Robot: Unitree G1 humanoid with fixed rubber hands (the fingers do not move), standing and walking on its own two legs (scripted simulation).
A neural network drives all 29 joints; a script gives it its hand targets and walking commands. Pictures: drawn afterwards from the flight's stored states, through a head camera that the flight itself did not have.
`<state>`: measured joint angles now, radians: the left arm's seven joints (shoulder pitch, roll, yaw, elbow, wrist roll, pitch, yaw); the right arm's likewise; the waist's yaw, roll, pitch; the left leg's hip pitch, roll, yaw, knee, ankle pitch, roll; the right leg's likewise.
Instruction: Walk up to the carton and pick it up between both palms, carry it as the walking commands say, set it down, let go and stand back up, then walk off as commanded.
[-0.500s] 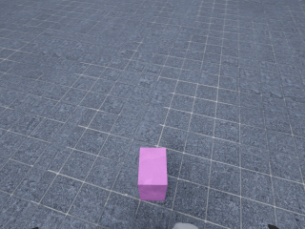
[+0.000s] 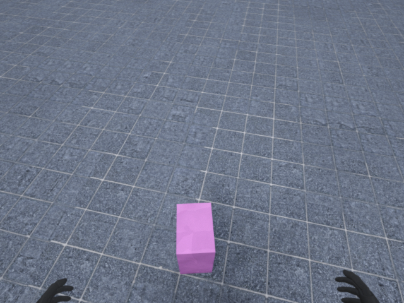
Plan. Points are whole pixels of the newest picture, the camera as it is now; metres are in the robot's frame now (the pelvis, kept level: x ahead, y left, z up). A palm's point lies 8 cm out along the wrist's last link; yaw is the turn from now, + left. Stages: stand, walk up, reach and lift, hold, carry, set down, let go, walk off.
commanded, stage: walk up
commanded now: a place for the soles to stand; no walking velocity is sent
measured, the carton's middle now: (195, 239) +0.47 +0.02 -0.62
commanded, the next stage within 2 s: reach and lift in 1.40 s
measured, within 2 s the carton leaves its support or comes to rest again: neither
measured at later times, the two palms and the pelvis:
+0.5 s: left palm out of the picture +0.13 +0.32 -0.08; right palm out of the picture +0.11 -0.33 -0.09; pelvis +0.01 +0.00 +0.00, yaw -2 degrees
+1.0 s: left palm (44, 299) +0.15 +0.32 -0.09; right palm out of the picture +0.10 -0.32 -0.09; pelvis +0.02 +0.01 +0.00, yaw -4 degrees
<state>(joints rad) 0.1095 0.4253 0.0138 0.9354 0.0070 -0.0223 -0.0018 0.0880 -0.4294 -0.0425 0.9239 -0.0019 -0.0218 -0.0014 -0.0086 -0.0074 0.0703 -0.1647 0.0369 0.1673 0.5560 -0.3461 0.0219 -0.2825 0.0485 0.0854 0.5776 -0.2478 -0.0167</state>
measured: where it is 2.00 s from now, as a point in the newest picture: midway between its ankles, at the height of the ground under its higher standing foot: outside the picture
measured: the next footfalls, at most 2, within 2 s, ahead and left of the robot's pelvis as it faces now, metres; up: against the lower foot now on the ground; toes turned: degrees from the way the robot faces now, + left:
none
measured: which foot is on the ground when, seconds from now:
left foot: down 0.00-1.00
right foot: down 0.00-1.00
